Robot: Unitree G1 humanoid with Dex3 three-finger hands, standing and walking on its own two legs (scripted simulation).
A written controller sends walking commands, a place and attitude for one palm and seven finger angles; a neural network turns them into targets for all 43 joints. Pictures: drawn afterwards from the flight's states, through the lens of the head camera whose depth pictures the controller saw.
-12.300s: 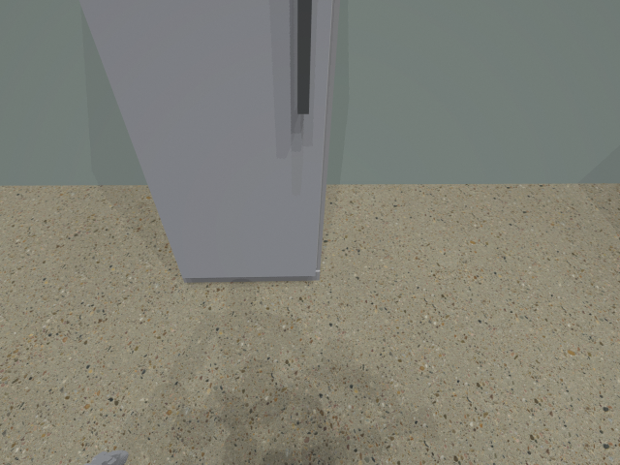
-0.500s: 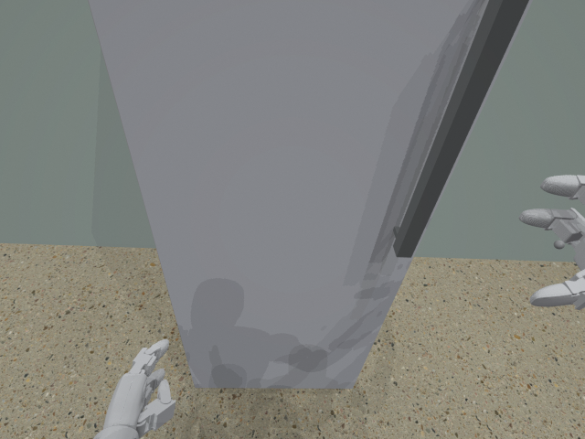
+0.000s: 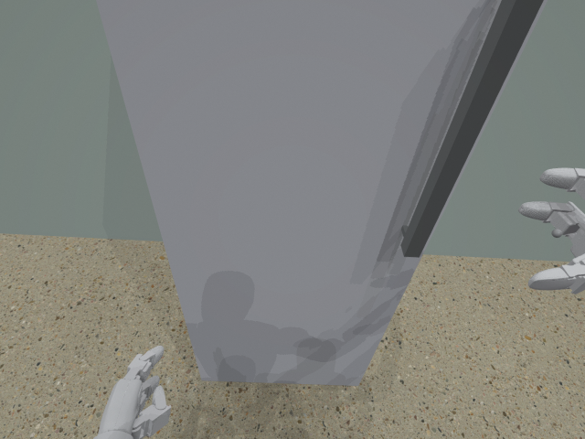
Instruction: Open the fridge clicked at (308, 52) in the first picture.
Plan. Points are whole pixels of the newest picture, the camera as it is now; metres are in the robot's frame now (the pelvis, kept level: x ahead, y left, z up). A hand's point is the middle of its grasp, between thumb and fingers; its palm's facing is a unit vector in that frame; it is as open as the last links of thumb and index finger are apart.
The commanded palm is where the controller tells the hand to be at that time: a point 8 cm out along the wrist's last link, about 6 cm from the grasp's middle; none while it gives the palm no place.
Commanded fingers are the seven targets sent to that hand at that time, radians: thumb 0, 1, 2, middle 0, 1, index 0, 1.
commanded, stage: move the hooked fingers beside the handle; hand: right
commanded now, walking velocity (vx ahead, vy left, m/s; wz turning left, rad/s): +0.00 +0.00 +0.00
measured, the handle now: (450, 140) +0.44 -0.19 +0.24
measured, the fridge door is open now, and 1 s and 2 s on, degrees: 0 0 0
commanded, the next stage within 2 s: feel for the door with the fingertips in 1.96 s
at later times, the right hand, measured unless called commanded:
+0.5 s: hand (532, 213) +0.35 -0.28 +0.20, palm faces +0.07 +1.00 -0.04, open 13.9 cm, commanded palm +0.32 -0.33 +0.21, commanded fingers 0.00 0.50 -0.30 0.30 1.20 0.30 1.20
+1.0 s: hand (521, 200) +0.37 -0.28 +0.20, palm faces +0.06 +1.00 -0.03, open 13.9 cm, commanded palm +0.35 -0.32 +0.20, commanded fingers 0.00 0.50 -0.30 0.30 1.20 0.30 1.20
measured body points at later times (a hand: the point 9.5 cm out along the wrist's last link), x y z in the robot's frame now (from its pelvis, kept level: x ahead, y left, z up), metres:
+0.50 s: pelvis +0.01 +0.00 +0.00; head -0.01 +0.01 +0.45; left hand +0.17 +0.24 -0.08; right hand +0.34 -0.33 +0.20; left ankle +0.01 +0.12 -0.74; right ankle -0.01 -0.12 -0.74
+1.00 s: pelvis +0.01 +0.00 +0.00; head +0.00 +0.01 +0.45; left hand +0.16 +0.25 -0.08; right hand +0.36 -0.33 +0.20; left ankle +0.01 +0.12 -0.74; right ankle -0.01 -0.12 -0.74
